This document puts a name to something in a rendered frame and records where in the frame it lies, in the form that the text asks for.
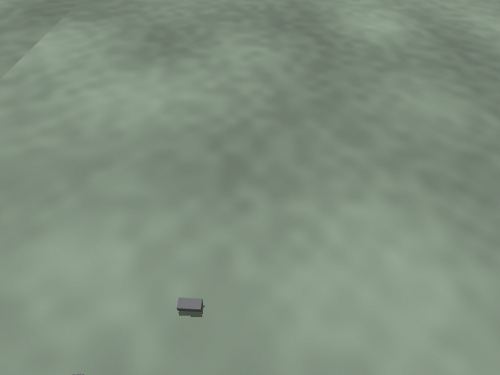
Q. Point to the small box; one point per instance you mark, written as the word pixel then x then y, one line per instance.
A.
pixel 189 304

